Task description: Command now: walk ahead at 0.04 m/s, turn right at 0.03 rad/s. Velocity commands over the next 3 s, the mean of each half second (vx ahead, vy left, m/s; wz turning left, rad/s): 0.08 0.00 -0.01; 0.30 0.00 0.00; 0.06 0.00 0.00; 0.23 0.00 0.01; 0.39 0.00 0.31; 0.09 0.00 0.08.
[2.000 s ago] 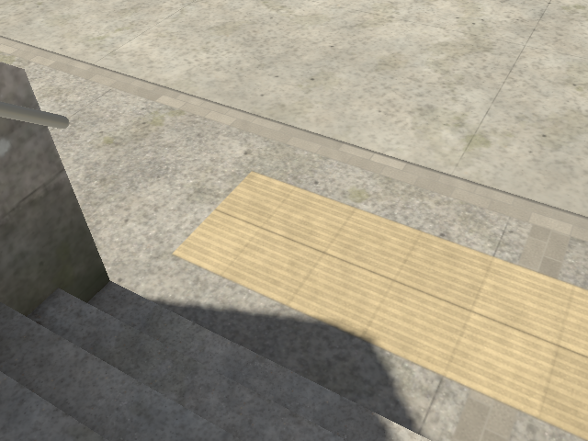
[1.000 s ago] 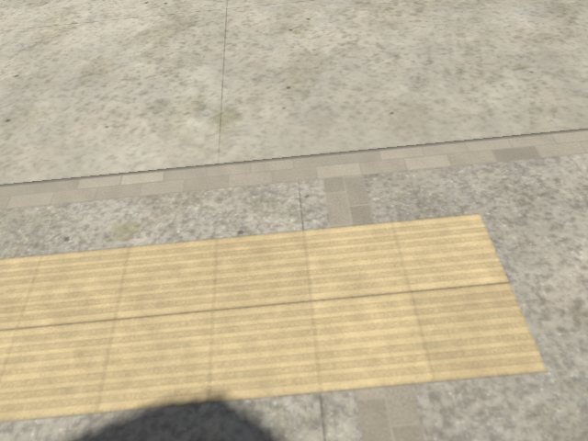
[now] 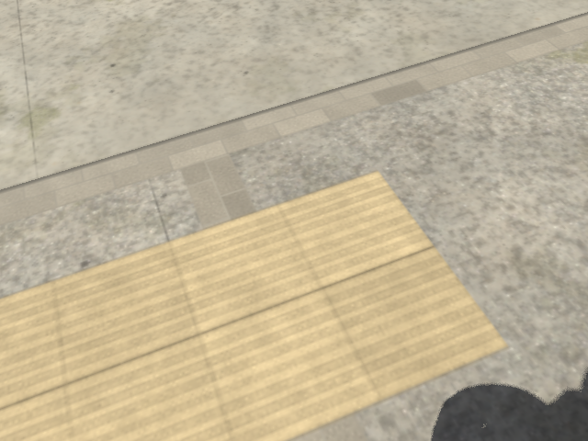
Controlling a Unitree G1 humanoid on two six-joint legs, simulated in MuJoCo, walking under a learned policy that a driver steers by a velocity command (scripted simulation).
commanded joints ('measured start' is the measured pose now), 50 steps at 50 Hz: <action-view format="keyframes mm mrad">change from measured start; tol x32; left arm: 1 73 47 -32 -25 -4 -28 27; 50 240 114 48 73 54 -26 18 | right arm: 1 31 12 9 -50 -8 13 11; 50 -326 -95 -43 -95 28 -101 87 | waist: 1 -5 -85 -27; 50 159 -84 143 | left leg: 1 39 -10 -69 -255 323 -56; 9 426 36 -30 -537 257 -49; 12 544 48 47 -1239 -196 -26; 15 682 227 -202 -1324 428 69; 22 482 209 -290 -1561 -280 135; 29 496 172 -177 -1368 127 137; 35 -123 75 29 -779 -204 42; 41 -124 129 -106 -811 385 27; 44 407 74 15 -1076 1037 23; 50 426 134 6 -1420 1014 -6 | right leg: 1 -147 -254 182 -66 330 -179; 28 167 48 -50 -14 -218 -7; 34 502 -306 541 -144 -127 -212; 39 319 -306 423 -78 147 -191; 46 -288 -109 83 142 -274 -24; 50 26 -102 119 405 -184 -31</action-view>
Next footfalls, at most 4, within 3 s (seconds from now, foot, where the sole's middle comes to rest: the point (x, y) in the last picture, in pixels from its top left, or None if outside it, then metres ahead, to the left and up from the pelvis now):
0.26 left None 0.04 0.15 -0.77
1.06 left None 0.43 0.19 -0.98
1.44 right None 0.47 0.02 -0.98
2.02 right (331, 425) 0.62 -0.02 -0.98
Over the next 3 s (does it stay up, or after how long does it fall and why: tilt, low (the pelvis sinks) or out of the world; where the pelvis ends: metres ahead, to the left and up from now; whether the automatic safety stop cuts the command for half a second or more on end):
stays up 0.81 0.08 -0.20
